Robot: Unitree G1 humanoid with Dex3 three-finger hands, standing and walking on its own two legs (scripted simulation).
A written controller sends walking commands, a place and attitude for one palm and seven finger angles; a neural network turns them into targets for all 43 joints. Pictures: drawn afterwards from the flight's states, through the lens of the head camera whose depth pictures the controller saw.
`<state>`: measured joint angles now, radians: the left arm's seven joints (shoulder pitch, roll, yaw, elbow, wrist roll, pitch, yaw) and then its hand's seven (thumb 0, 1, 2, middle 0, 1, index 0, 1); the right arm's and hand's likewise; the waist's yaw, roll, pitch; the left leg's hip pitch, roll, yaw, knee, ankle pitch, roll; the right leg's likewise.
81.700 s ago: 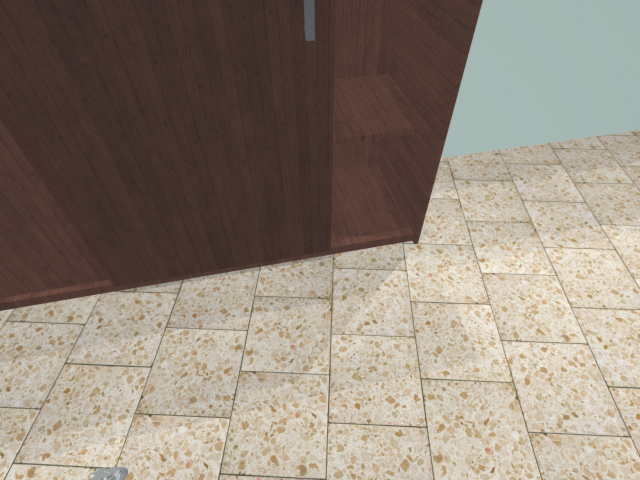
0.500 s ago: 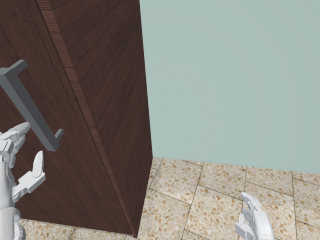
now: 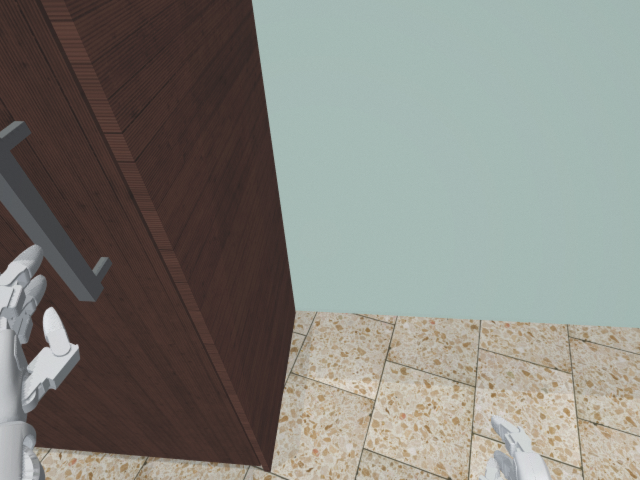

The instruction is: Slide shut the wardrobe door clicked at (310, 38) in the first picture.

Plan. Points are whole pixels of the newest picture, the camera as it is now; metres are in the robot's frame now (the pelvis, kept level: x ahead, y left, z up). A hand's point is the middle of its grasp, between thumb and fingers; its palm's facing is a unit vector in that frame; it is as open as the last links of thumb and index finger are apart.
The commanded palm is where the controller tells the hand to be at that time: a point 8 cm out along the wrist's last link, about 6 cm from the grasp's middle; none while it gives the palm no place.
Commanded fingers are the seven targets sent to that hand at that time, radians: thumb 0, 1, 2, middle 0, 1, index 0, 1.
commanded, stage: step back with the hand held close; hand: left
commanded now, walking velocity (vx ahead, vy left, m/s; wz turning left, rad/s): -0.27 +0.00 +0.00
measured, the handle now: (57, 220) +0.28 +0.32 +0.22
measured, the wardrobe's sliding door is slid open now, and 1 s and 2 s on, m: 0.00 0.00 0.00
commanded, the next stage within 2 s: stop stepping back and stand still in 1.20 s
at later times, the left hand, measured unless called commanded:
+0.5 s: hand (18, 369) +0.15 +0.31 +0.15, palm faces +0.43 -0.75 -0.50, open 7.4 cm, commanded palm +0.09 +0.34 +0.17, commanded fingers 0.00 0.90 0.90 -0.20 -0.30 -0.20 -0.30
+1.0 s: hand out of the picture +0.06 +0.32 +0.16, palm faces +0.47 -0.74 -0.47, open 7.4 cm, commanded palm +0.00 +0.35 +0.17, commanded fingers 0.00 0.90 0.90 -0.20 -0.30 -0.20 -0.30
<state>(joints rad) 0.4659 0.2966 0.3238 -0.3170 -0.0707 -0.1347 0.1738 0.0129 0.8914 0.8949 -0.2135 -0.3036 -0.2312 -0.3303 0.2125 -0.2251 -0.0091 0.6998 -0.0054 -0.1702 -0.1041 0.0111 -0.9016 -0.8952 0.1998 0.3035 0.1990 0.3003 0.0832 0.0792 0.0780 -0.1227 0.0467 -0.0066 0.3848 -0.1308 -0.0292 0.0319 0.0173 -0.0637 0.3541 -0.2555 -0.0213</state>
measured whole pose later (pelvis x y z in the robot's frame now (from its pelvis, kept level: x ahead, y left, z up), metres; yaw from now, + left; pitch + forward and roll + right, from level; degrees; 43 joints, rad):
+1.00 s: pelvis -0.13 +0.05 -0.02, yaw +1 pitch -1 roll -2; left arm 0.56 0.44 0.46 -0.57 -0.04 -0.20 0.18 0.01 0.89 0.90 -0.22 -0.30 -0.22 -0.30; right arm 0.20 -0.20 0.00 0.61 0.00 -0.10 -0.06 0.01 -0.90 -0.90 0.20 0.30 0.20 0.30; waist 0.02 0.01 0.05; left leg -0.59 0.01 0.02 0.73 -0.30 -0.02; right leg -0.35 0.01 -0.01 0.63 -0.26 0.00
